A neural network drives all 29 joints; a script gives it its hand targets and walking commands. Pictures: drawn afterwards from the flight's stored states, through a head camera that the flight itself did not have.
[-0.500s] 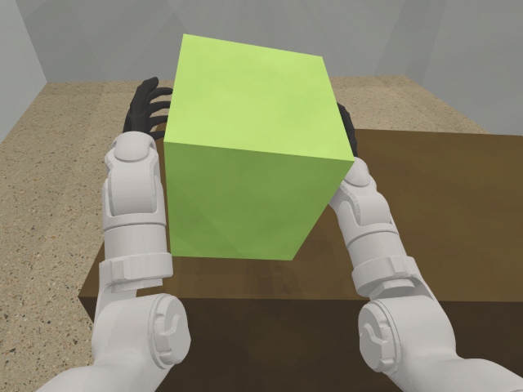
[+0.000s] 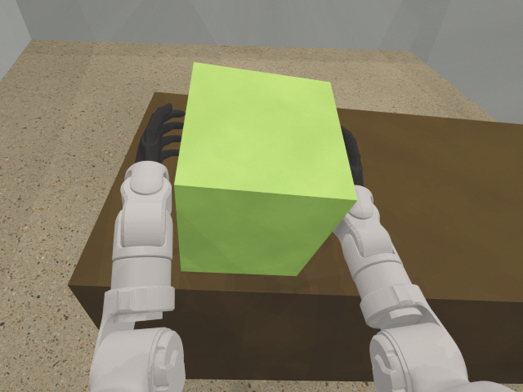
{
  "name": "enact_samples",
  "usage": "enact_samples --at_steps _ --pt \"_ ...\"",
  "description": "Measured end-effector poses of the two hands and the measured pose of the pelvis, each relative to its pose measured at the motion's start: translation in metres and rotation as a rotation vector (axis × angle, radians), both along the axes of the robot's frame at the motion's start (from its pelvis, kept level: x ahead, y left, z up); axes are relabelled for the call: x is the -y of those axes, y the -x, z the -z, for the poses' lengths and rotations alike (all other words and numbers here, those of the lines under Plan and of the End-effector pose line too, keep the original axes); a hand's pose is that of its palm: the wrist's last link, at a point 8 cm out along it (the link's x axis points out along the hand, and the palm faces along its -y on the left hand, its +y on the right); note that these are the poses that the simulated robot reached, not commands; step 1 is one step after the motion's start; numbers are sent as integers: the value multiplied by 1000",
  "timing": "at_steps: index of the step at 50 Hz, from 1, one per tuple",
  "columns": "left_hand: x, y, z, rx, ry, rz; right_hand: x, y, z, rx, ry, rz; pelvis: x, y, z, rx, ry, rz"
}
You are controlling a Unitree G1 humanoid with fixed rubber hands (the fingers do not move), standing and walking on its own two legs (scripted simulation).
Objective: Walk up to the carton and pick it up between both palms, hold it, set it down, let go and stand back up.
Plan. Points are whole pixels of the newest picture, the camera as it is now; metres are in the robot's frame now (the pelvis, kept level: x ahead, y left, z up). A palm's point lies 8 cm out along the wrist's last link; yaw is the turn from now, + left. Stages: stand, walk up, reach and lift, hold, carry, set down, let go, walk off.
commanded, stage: set down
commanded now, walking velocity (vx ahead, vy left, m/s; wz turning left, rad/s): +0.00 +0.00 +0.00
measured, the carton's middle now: (251, 182) +0.38 +0.00 +0.13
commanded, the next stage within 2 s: none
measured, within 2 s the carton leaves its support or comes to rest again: neither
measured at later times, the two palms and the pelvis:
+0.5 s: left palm (158, 171) +0.40 +0.14 +0.14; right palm (339, 190) +0.37 -0.15 +0.12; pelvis -0.01 +0.00 +0.00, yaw -1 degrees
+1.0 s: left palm (158, 179) +0.41 +0.14 +0.11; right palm (330, 192) +0.39 -0.14 +0.10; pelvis +0.01 +0.00 +0.00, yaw -1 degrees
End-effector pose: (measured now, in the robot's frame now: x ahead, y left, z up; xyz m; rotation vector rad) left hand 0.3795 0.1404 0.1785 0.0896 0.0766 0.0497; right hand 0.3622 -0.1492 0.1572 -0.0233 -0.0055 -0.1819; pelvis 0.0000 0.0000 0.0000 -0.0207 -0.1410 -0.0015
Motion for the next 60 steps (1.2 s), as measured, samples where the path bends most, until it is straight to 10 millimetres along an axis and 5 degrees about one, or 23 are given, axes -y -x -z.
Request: enact_samples --at_steps 17,38,60 --pt "-7 -4 18 -77 0 0 -8 -2 24 -65 -33 5 -4 13 -2 -42 -7 11" --pt "2 -29 54 -125 13 2 2 -26 45 -105 -22 7 2 -7 -2 -104 -7 21" --pt "0 -34 76 -186 25 19 -1 -25 63 -160 -37 29 -6 -5 -2 -154 -6 32"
